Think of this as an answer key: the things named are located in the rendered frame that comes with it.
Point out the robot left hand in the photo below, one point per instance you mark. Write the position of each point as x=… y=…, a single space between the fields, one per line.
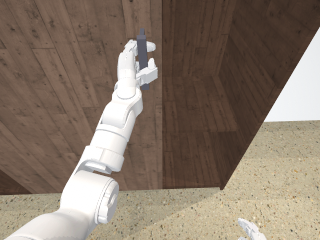
x=128 y=67

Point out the wardrobe door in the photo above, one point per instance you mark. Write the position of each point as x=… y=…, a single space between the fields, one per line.
x=58 y=70
x=7 y=182

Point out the handle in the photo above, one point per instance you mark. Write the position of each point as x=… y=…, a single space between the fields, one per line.
x=142 y=54

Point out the robot left upper arm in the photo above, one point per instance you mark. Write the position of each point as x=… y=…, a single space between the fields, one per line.
x=88 y=200

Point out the left robot forearm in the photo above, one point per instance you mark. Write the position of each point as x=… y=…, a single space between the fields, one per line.
x=107 y=147

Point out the robot right hand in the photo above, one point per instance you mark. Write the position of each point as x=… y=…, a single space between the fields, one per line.
x=251 y=230

